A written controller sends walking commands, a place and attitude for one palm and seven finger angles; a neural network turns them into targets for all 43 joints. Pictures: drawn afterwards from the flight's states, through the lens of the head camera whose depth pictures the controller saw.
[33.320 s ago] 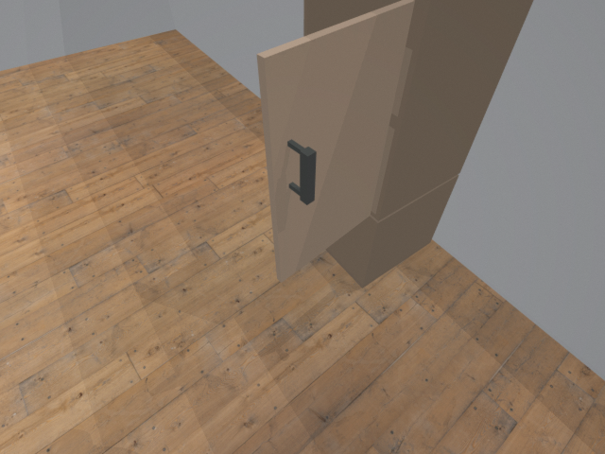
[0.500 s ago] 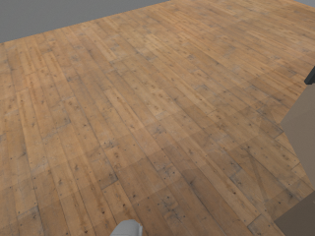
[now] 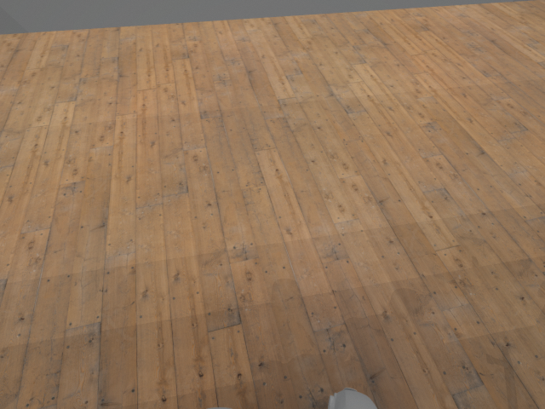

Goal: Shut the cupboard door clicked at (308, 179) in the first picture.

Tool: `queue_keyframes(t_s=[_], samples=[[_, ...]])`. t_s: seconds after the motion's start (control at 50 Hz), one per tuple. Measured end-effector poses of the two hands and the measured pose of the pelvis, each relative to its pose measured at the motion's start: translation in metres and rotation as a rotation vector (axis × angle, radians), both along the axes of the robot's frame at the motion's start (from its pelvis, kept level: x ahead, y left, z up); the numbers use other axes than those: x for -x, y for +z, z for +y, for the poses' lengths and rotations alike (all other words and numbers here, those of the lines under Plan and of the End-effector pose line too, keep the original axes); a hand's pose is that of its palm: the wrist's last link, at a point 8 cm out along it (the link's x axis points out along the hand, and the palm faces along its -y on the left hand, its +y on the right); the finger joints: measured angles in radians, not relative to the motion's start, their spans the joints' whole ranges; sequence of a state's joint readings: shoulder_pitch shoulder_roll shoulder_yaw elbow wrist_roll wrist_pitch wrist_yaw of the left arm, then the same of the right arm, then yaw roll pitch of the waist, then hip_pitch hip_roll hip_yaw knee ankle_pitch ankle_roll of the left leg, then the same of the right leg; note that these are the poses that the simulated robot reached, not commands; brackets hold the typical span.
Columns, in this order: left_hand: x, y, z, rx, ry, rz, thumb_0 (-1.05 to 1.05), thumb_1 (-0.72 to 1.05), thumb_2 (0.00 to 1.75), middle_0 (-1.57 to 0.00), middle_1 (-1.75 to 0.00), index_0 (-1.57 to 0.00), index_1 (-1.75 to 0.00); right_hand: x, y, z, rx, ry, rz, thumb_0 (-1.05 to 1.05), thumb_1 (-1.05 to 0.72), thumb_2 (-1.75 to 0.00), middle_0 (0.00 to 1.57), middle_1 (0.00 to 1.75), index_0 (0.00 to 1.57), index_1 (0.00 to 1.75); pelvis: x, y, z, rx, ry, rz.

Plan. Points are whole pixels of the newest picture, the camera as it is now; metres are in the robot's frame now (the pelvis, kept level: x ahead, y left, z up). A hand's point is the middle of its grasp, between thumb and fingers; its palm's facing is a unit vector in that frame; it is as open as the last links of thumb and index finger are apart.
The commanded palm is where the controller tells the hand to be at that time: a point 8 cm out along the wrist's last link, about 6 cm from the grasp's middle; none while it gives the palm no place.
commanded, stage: walk to a spot facing it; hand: left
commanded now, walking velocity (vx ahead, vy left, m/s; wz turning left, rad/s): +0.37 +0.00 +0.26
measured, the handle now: out of the picture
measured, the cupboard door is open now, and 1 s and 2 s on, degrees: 62 62 62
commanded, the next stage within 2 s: turn to face it in 0.62 s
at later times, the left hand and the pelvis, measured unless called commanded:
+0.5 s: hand out of the picture +0.13 +0.11 -0.15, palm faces +0.30 -0.93 -0.20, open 7.3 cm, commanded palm none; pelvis +0.19 -0.05 +0.01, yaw +14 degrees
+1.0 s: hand (170, 284) +0.35 +0.24 -0.16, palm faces +0.37 -0.91 -0.19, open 7.4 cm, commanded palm none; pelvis +0.34 +0.04 +0.01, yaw +18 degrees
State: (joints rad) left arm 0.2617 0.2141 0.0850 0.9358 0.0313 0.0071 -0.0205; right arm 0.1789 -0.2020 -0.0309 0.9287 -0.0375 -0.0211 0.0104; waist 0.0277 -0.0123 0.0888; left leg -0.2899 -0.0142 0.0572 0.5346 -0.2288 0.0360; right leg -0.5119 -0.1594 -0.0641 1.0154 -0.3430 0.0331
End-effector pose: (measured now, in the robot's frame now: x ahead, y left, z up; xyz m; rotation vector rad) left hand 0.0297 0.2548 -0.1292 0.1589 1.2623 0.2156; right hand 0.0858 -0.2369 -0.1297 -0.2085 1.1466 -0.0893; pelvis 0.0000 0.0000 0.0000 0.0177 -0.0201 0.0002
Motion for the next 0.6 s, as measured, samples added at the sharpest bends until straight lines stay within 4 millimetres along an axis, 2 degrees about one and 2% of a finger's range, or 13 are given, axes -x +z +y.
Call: queue_keyframes(t_s=[0.06, 0.12, 0.16, 0.2, 0.3, 0.42, 0.5, 0.6], samples=[[-0.054, 0.014, -0.010, -0.010, -0.025, -0.102, 0.01, 0.91, 0.90, -0.19, -0.29, -0.19, -0.30, 0.007, -0.005, -0.005, -0.026, -0.025, 0.071, 0.01, -0.91, -0.90, 0.20, 0.30, 0.20, 0.30, -0.021, 0.004, -0.009, -0.005, 0.019, 0.005], [-0.099, 0.023, -0.025, -0.025, -0.052, -0.170, 0.00, 0.91, 0.90, -0.20, -0.29, -0.19, -0.30, 0.009, -0.015, -0.017, -0.052, -0.055, 0.133, 0.01, -0.91, -0.90, 0.20, 0.30, 0.21, 0.30, -0.046, 0.003, -0.023, -0.016, 0.031, 0.005], [-0.122, 0.022, -0.034, -0.043, -0.062, -0.209, 0.00, 0.91, 0.90, -0.20, -0.29, -0.19, -0.30, 0.006, -0.026, -0.027, -0.065, -0.070, 0.168, 0.01, -0.91, -0.90, 0.20, 0.30, 0.21, 0.30, -0.066, -0.005, -0.036, -0.029, 0.044, 0.005], [-0.132, 0.021, -0.044, -0.053, -0.047, -0.224, 0.00, 0.91, 0.90, -0.20, -0.29, -0.19, -0.30, -0.003, -0.032, -0.036, -0.067, -0.069, 0.207, 0.01, -0.91, -0.90, 0.20, 0.30, 0.20, 0.30, -0.081, -0.008, -0.043, -0.023, 0.060, 0.001], [-0.124, 0.023, -0.070, -0.019, 0.030, -0.109, 0.00, 0.91, 0.90, -0.20, -0.29, -0.19, -0.30, -0.050, -0.014, -0.050, -0.062, -0.050, 0.209, 0.01, -0.91, -0.90, 0.20, 0.30, 0.20, 0.30, -0.122, 0.010, -0.053, -0.024, 0.099, 0.017], [-0.098, 0.018, -0.089, 0.020, 0.164, 0.035, 0.00, 0.93, 0.90, -0.20, -0.30, -0.20, -0.30, -0.129, -0.001, -0.047, -0.053, 0.038, 0.195, 0.01, -0.91, -0.90, 0.20, 0.30, 0.20, 0.30, -0.168, 0.018, -0.057, -0.015, 0.180, 0.031], [-0.077, 0.011, -0.103, 0.064, 0.264, 0.129, 0.00, 0.92, 0.90, -0.20, -0.30, -0.20, -0.30, -0.197, -0.002, -0.029, -0.048, 0.147, 0.170, 0.01, -0.91, -0.90, 0.20, 0.30, 0.20, 0.30, -0.195, 0.014, -0.049, 0.001, 0.239, 0.023], [-0.060, 0.002, -0.110, 0.122, 0.376, 0.248, 0.00, 0.91, 0.90, -0.20, -0.30, -0.20, -0.30, -0.302, -0.001, 0.016, -0.041, 0.296, 0.063, 0.01, -0.91, -0.90, 0.19, 0.30, 0.20, 0.29, -0.230, 0.005, -0.029, 0.013, 0.293, 0.010]])
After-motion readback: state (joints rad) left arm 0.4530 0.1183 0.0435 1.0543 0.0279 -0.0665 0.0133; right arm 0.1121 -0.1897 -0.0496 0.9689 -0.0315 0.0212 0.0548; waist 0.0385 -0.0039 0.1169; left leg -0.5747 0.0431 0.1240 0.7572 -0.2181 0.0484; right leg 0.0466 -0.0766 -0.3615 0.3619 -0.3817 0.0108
